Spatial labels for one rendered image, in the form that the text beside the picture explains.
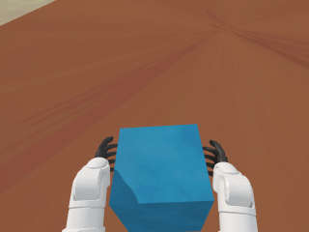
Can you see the robot right hand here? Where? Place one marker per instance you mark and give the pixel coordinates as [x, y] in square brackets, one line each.
[219, 155]

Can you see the robot left hand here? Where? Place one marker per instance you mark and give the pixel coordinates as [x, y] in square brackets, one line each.
[103, 148]

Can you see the robot right forearm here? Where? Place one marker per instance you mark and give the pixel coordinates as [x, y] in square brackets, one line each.
[235, 199]

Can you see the robot left forearm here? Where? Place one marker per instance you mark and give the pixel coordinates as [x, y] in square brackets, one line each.
[88, 197]

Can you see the carton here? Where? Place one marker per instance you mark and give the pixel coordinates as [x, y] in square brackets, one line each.
[160, 181]

